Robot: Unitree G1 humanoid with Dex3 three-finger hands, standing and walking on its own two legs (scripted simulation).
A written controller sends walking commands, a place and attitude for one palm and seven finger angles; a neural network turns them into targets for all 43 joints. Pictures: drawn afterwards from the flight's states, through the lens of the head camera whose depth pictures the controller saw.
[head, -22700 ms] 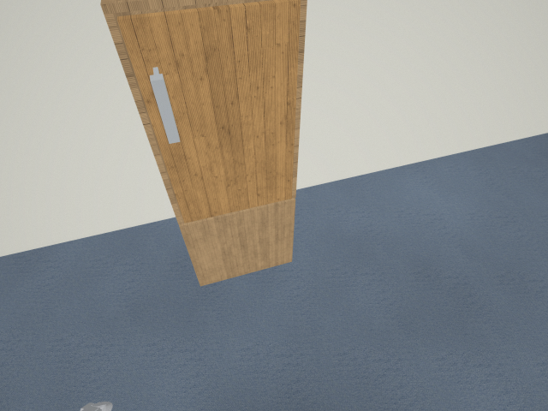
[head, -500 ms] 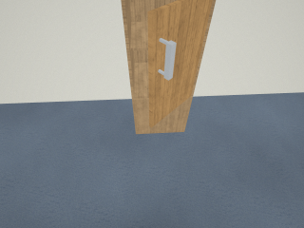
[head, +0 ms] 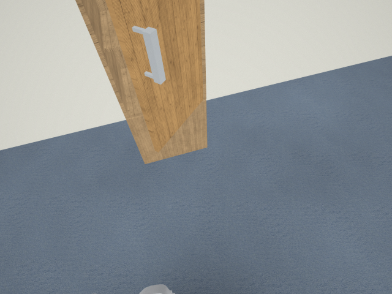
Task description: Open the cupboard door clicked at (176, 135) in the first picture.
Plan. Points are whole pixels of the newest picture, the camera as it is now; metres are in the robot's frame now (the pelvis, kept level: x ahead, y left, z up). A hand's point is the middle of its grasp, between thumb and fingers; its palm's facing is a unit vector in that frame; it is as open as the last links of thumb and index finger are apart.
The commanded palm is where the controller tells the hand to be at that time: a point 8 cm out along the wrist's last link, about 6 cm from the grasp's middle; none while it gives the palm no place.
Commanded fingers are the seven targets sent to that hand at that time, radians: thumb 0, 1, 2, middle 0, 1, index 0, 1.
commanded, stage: walk to a spot facing it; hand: left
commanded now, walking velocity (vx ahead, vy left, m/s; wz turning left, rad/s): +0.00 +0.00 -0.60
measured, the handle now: (148, 55) +0.66 +0.18 +0.10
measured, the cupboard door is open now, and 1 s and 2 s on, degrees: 42 42 42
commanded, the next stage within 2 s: none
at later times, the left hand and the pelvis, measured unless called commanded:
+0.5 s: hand (124, 282) +0.15 +0.20 -0.15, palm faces -0.22 -0.95 -0.21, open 7.4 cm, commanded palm none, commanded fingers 0.00 0.90 0.90 -0.20 -0.30 -0.20 -0.30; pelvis +0.02 +0.02 +0.02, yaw -17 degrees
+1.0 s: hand (159, 264) +0.20 +0.12 -0.16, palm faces -0.51 -0.84 -0.18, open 7.4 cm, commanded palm none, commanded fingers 0.00 0.90 0.90 -0.20 -0.30 -0.20 -0.30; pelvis +0.04 -0.01 +0.01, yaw -35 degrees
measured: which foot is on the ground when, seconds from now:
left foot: up 0.00-0.32, down 0.34-0.62, up 0.64-0.98, down 1.00-1.00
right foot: down 0.00-0.32, up 0.34-0.60, down 0.62-1.00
